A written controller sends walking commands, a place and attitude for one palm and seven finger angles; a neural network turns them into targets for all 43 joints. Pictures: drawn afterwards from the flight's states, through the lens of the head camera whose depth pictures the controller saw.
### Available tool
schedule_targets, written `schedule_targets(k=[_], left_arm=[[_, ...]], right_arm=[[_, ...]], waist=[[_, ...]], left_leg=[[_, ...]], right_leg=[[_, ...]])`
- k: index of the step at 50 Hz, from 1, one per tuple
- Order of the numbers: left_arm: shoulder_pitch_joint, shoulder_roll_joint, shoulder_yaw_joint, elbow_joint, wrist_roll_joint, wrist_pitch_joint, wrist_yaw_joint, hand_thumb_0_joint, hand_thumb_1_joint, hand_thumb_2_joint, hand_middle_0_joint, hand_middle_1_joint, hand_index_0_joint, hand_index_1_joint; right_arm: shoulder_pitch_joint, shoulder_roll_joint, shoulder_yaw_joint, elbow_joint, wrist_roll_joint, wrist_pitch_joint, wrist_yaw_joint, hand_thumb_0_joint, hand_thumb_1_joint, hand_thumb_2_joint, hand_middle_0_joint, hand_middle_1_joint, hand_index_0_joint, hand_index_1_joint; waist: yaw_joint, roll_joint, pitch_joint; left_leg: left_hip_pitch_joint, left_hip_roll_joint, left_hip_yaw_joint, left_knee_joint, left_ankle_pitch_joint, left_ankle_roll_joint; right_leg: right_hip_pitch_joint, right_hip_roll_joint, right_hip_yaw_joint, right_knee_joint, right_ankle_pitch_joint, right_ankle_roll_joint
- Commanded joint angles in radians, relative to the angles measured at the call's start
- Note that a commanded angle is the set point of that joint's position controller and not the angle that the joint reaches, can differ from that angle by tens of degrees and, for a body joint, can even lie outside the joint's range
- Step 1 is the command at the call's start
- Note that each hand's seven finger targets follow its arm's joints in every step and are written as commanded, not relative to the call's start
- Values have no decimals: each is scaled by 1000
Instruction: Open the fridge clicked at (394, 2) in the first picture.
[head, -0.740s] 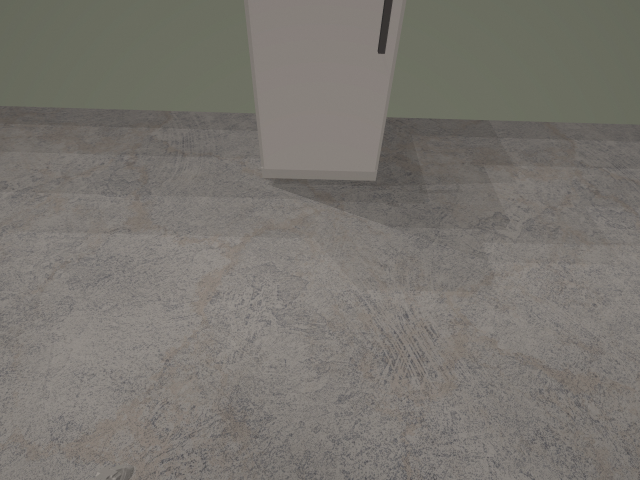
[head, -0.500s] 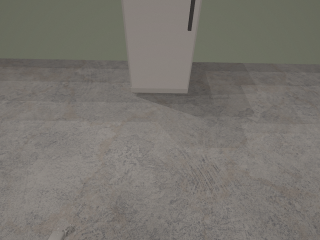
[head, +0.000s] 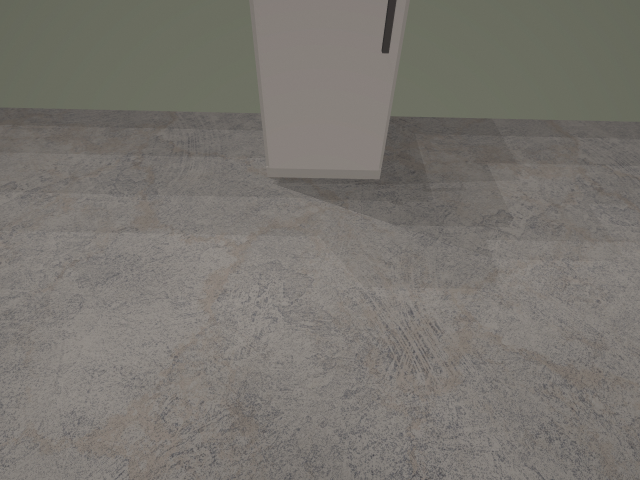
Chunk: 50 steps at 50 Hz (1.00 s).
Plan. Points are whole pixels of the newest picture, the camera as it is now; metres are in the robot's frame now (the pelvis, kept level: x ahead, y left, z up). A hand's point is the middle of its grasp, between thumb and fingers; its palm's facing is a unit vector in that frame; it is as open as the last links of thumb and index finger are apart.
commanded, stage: stand and wait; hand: right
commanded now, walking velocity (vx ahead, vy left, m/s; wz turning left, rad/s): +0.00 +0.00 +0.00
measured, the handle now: out of the picture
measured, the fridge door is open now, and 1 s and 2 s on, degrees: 0 0 0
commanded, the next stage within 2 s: look at it before walking up in 0.08 s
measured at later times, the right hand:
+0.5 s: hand out of the picture +0.08 -0.24 -0.15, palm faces -0.03 +0.94 -0.33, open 7.4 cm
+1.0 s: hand out of the picture +0.06 -0.22 -0.17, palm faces +0.00 +0.97 -0.26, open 7.4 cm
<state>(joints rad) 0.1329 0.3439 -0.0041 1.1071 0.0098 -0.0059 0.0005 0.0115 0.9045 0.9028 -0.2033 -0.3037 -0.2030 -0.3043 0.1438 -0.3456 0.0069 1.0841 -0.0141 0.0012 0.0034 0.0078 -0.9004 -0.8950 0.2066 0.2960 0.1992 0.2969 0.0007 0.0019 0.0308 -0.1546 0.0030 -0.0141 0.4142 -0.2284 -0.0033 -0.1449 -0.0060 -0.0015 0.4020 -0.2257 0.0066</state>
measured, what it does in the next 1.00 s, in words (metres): stands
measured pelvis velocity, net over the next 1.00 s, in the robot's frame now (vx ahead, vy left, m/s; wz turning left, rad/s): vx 0.03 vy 0.00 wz -0.01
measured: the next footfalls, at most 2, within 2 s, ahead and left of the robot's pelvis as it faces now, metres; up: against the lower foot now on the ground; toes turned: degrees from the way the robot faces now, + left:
left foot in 1.48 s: +0.35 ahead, +0.14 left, +0.00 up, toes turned +8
right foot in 1.82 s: +0.45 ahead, -0.13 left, +0.00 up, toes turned -14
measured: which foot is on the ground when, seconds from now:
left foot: down 0.00-1.00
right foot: down 0.00-1.00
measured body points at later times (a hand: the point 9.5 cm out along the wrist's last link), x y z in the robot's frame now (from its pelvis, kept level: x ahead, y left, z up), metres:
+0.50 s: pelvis +0.00 +0.00 +0.00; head +0.00 +0.00 +0.45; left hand +0.08 +0.30 -0.13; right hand +0.08 -0.29 -0.13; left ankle +0.00 +0.12 -0.74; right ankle +0.00 -0.12 -0.74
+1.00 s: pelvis +0.03 +0.00 -0.01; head +0.01 -0.01 +0.44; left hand +0.07 +0.27 -0.15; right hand +0.06 -0.27 -0.15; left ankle +0.00 +0.12 -0.74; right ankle +0.00 -0.12 -0.74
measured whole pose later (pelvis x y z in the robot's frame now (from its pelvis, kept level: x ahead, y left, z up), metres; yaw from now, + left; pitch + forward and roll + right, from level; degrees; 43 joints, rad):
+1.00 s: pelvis +0.03 +0.00 -0.01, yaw -1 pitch -1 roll +1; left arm 0.21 0.28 -0.01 1.12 0.02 0.01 -0.01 0.01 0.91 0.90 -0.20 -0.30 -0.20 -0.30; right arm 0.24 -0.27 0.00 1.08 -0.02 0.00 0.01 0.01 -0.90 -0.90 0.20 0.30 0.20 0.30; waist -0.01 -0.01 -0.02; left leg -0.15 -0.01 0.00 0.45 -0.29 0.00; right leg -0.20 -0.03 -0.01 0.55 -0.38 0.00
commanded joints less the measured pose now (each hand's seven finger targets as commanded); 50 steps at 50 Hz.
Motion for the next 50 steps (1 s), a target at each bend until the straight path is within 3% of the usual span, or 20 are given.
schedule_targets(k=[1, 40, 41, 42, 44, 46, 48, 50], left_arm=[[-66, 199, 41, -71, 0, -29, 13, 0, 900, 900, -200, -300, -200, -300], [-69, 200, 37, -57, -3, -29, 13, 0, 900, 900, -200, -300, -200, -300], [-36, 119, 18, -39, 1, -21, 10, 0, 900, 900, -200, -300, -200, -300], [2, 67, 5, -26, 5, -10, 6, 0, 900, 900, -200, -300, -200, -300], [32, 60, 9, -24, 11, 0, 1, 0, 900, 900, -200, -300, -200, -300], [41, 48, 13, -40, 16, 2, -2, 0, 900, 900, -200, -300, -200, -300], [56, 31, 18, -58, 14, -5, -1, 0, 900, 900, -200, -300, -200, -300], [79, 13, 25, -70, 11, -20, -3, 0, 900, 900, -200, -300, -200, -300]], right_arm=[[-51, -202, -39, -70, 5, -25, -14, 0, -900, -900, 200, 300, 200, 300], [-41, -199, -39, -58, 3, -29, -15, 0, -900, -900, 200, 300, 200, 300], [-4, -120, -23, -40, 5, -19, -18, 0, -900, -900, 200, 300, 200, 300], [39, -73, -11, -26, 2, -8, -19, 0, -900, -900, 200, 300, 200, 300], [81, -82, -18, -22, -6, 2, -11, 0, -900, -900, 200, 300, 200, 300], [122, -102, -33, -27, -9, 4, -3, 0, -900, -900, 200, 300, 200, 300], [177, -117, -48, -33, -6, -2, -5, 0, -900, -900, 200, 300, 200, 300], [187, -104, -60, -44, -5, -18, -8, 0, -900, -900, 200, 300, 200, 300]], waist=[[-3, 10, -60], [-3, 10, -68], [-3, 17, -85], [-6, 17, -78], [-14, 57, -6], [-27, 121, 77], [-33, 167, 85], [-18, 152, 88]], left_leg=[[-5, 114, -104, -79, 104, 40], [13, 116, -102, -94, 175, 36], [25, 115, -91, -94, 123, 24], [18, 110, -93, -90, -12, 19], [-22, 110, -135, -122, -269, 35], [-39, 145, -214, -173, -424, 72], [-16, 218, -300, -220, -462, 127], [-11, 256, -304, -197, -343, 166]], right_leg=[[5, -111, 95, -74, 123, -40], [39, -118, 90, -88, 176, -34], [39, -114, 79, -79, 139, -24], [26, -103, 65, -64, 37, -17], [-67, -74, 54, -31, -183, -22], [-190, -30, 17, 62, -270, -17], [-240, -20, -36, 198, -224, -16], [-240, -46, -47, 209, -201, -19]])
